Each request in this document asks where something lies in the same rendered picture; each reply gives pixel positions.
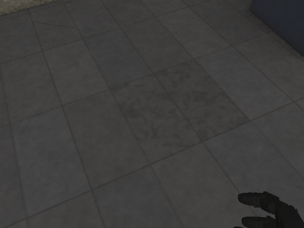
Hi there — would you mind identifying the robot right hand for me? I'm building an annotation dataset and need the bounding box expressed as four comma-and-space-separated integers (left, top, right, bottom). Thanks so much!
233, 191, 304, 228

